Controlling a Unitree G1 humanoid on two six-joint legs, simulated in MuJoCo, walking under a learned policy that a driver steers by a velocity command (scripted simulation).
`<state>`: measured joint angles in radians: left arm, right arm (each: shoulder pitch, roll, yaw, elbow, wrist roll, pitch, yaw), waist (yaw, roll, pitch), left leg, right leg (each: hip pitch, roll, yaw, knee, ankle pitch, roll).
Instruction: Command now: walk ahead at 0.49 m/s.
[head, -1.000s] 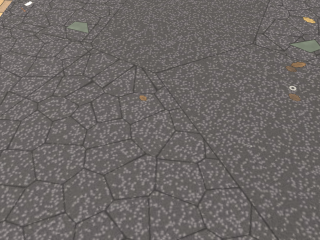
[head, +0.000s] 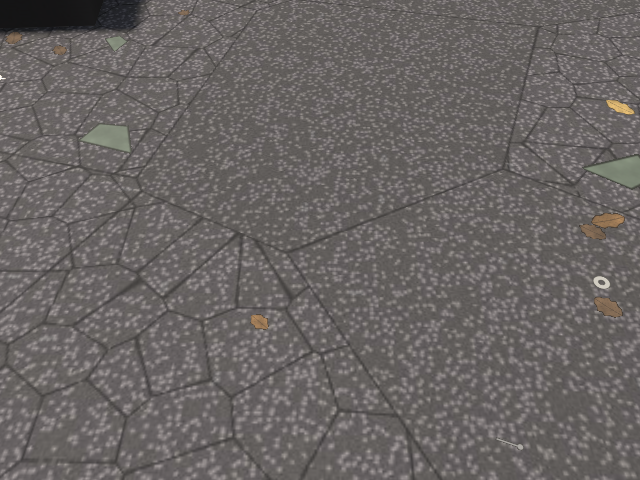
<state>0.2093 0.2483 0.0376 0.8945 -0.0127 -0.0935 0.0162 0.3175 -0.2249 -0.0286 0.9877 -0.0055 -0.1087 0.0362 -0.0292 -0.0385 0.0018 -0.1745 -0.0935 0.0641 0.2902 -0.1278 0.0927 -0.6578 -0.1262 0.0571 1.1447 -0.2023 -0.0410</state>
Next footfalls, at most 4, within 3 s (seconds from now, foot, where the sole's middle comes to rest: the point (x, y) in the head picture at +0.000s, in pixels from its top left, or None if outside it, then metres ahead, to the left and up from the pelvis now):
0.30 right None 0.34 -0.17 -0.78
0.86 left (290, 421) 0.65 0.07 -0.78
1.44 right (381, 301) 0.97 -0.16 -0.78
2.00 left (285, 218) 1.27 0.09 -0.78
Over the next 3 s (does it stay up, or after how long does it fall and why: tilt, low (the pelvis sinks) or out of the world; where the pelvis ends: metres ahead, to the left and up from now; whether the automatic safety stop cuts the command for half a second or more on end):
stays up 1.64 -0.05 0.00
